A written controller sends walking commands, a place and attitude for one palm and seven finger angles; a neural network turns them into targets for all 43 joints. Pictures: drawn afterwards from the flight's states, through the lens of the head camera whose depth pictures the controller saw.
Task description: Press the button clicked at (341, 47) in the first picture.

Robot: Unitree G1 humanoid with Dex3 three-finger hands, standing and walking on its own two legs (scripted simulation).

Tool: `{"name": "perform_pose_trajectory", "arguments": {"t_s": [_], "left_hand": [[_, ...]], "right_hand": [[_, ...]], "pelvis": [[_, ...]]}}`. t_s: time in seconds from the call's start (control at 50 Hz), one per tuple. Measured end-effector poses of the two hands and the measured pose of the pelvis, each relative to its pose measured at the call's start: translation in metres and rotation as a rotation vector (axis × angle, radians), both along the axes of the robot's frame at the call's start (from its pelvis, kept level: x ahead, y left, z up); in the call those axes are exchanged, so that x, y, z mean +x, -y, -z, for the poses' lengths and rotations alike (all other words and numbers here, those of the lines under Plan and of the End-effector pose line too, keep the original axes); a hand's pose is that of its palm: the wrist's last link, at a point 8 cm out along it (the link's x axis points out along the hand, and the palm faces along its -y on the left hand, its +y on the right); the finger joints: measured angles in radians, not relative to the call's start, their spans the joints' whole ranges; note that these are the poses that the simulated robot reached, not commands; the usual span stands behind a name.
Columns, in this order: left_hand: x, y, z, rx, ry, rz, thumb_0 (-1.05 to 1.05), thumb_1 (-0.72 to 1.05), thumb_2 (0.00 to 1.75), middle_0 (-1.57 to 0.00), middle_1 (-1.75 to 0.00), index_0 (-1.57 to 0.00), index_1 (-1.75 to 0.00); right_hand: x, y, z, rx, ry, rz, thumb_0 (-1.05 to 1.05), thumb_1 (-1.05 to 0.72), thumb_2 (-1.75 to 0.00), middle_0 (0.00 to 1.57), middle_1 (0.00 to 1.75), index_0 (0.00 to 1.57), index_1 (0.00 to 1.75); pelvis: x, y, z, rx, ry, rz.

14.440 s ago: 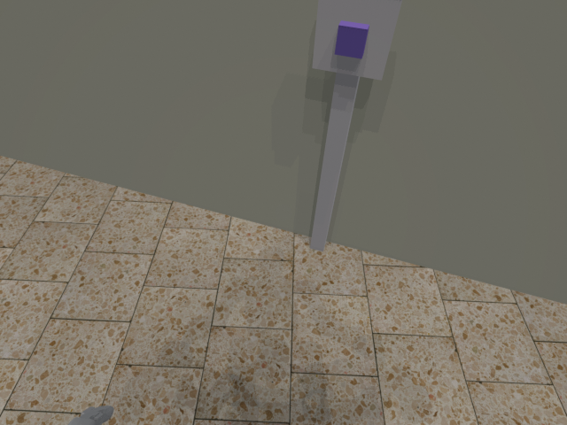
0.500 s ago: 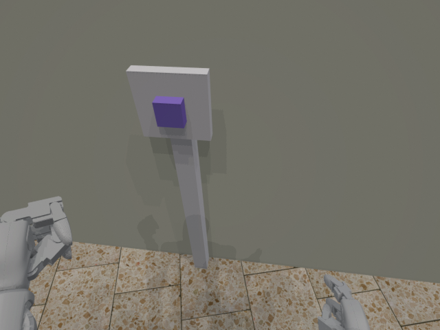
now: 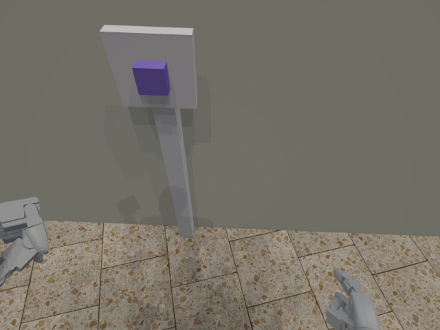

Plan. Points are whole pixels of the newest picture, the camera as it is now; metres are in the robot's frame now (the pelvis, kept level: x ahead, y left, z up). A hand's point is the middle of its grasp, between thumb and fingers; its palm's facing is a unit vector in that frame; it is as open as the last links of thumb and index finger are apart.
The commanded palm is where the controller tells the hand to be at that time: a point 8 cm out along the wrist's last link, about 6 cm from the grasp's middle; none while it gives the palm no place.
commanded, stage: step back with the hand held close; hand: left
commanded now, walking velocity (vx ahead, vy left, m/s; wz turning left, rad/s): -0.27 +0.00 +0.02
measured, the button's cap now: (152, 77) +0.58 +0.19 +0.15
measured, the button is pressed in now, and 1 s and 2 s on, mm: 0 0 0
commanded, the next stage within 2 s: stop stepping back and stand still in 0.84 s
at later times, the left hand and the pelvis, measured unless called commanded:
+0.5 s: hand out of the picture +0.11 +0.25 +0.17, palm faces +0.46 -0.75 -0.48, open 3.1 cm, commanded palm +0.04 +0.28 +0.18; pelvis -0.07 -0.01 -0.02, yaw +4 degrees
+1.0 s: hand out of the picture +0.04 +0.20 +0.18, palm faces +0.30 -0.86 -0.42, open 3.1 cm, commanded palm -0.02 +0.26 +0.18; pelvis -0.17 -0.01 +0.00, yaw -3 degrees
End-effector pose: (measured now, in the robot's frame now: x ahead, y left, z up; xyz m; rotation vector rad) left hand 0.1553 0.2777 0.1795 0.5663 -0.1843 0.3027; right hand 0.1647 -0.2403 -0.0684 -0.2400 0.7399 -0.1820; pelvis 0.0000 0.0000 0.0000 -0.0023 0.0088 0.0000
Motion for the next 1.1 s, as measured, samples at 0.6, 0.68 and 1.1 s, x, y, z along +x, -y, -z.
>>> {"name": "perform_pose_trajectory", "arguments": {"t_s": [0.6, 0.68, 1.1], "left_hand": [[-0.1, -0.001, -0.002, 0.017, 0.218, -0.011, 0.01, 0.89, 0.9, -1.31, -1.5, -1.31, -1.49], [-0.115, -0.009, -0.001, 0.035, 0.217, 0.003, 0.01, 0.89, 0.9, -1.31, -1.5, -1.31, -1.49], [-0.162, 0.025, -0.009, -0.013, 0.135, 0.158, 0.01, 0.89, 0.9, -1.31, -1.5, -1.31, -1.49]], "right_hand": [[-0.077, -0.009, 0.018, -0.024, -0.002, -0.093, 0.01, -0.9, -0.9, 0.21, 0.3, 0.2, 0.3], [-0.088, -0.014, 0.011, -0.047, 0.026, -0.082, 0.01, -0.9, -0.9, 0.21, 0.3, 0.2, 0.3], [-0.215, 0.01, 0.0, -0.008, 0.016, 0.064, 0.01, -0.9, -0.9, 0.21, 0.3, 0.2, 0.3]], "pelvis": [[-0.084, 0.001, 0.021, -0.007, 0.012, -0.073], [-0.101, -0.005, 0.021, -0.032, 0.015, -0.076], [-0.185, 0.011, 0.004, -0.004, -0.034, 0.055]]}}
